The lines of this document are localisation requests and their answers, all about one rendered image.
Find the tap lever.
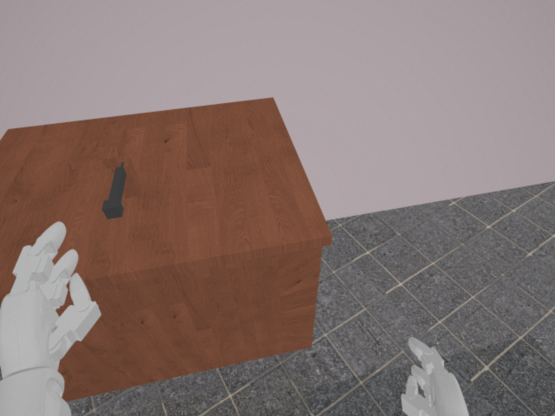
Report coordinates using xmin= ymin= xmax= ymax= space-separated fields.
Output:
xmin=102 ymin=162 xmax=127 ymax=219

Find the robot left hand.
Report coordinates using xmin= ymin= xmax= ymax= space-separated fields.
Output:
xmin=0 ymin=222 xmax=101 ymax=379

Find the counter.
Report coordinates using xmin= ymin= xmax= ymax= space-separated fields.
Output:
xmin=0 ymin=97 xmax=332 ymax=401

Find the left robot forearm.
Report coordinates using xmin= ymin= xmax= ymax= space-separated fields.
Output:
xmin=0 ymin=367 xmax=71 ymax=416

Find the robot right hand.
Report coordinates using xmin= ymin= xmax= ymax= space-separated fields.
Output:
xmin=401 ymin=337 xmax=469 ymax=416

